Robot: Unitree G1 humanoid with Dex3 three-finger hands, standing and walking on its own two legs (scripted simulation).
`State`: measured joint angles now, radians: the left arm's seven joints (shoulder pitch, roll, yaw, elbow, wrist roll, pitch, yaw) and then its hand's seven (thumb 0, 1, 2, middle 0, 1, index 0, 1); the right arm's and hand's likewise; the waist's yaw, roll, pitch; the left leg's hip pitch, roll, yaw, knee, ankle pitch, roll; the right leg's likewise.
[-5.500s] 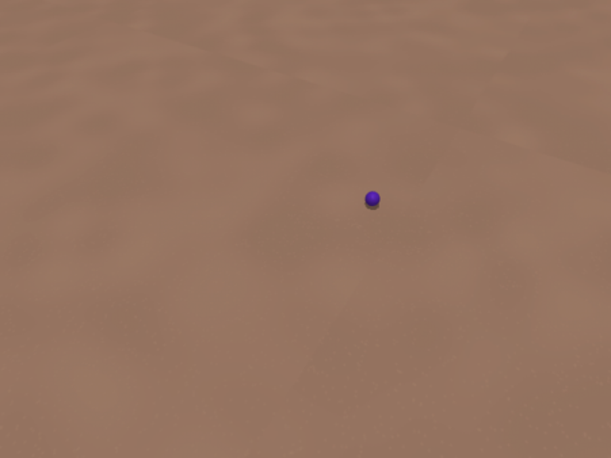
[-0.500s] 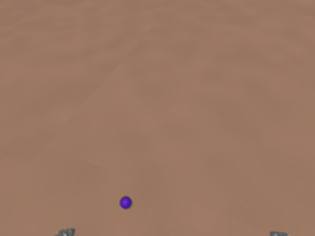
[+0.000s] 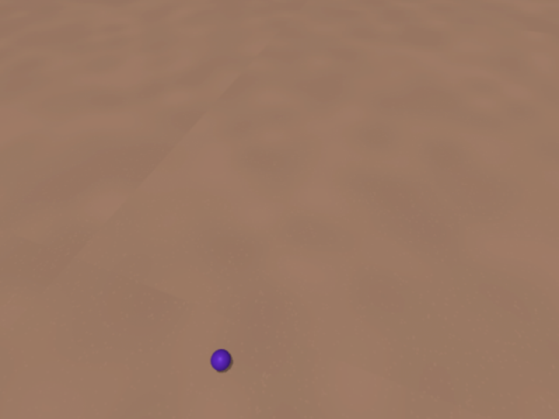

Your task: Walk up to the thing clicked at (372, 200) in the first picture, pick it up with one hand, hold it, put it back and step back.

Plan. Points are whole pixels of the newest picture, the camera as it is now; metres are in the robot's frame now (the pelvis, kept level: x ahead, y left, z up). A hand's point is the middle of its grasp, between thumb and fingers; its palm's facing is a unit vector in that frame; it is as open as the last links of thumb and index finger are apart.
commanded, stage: walk up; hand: left
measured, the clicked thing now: (220, 359) +0.42 +0.24 -0.75
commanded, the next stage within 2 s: stand in 0.12 s
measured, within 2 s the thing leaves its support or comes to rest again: neither
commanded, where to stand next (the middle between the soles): +0.06 -0.01 m, yaw +5 degrees
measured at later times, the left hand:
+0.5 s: hand out of the picture +0.08 +0.25 -0.15, palm faces +0.00 -0.94 -0.35, open 7.4 cm
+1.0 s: hand out of the picture +0.06 +0.25 -0.15, palm faces -0.01 -0.94 -0.35, open 7.4 cm
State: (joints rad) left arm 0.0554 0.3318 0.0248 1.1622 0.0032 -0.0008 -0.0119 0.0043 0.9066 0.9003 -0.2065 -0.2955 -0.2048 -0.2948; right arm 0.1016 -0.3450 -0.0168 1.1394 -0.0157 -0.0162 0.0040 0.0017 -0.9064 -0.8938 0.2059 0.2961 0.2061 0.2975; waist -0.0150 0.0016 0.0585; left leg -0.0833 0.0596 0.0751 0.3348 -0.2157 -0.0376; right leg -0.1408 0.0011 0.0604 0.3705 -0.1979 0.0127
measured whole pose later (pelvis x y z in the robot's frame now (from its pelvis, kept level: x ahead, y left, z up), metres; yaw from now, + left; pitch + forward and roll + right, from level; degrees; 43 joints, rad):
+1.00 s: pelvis -0.01 -0.01 +0.00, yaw +2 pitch -3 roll +0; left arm 0.10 0.35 0.00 1.13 0.00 -0.01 -0.01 0.00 0.91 0.90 -0.21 -0.30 -0.21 -0.29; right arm 0.10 -0.35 -0.02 1.15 -0.02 0.00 0.01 0.00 -0.91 -0.89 0.21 0.30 0.21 0.30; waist -0.01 0.01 0.06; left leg -0.08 0.06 0.05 0.30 -0.17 -0.04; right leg -0.13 0.00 0.03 0.34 -0.16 0.01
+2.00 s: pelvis +0.00 +0.00 +0.00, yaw +2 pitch -2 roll +0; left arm 0.10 0.35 -0.01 1.12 0.00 -0.01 -0.01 0.00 0.91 0.90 -0.21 -0.30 -0.21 -0.29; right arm 0.09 -0.36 -0.02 1.13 -0.02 0.00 0.01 0.00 -0.91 -0.89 0.21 0.30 0.21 0.30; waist -0.01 0.01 0.06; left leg -0.07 0.05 0.04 0.30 -0.20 -0.04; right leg -0.11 -0.01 0.03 0.33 -0.19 0.01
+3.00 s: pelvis +0.02 -0.03 -0.01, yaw +1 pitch -2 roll +0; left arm 0.19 0.36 0.06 1.03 0.03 0.03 -0.05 0.00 0.91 0.90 -0.21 -0.30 -0.20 -0.29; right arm 0.19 -0.39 -0.05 1.04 -0.02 -0.02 -0.03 0.00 -0.90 -0.89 0.21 0.30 0.21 0.30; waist 0.00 0.01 0.06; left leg -0.12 0.11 0.04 0.45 -0.30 -0.03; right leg -0.15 0.05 0.02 0.46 -0.28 -0.04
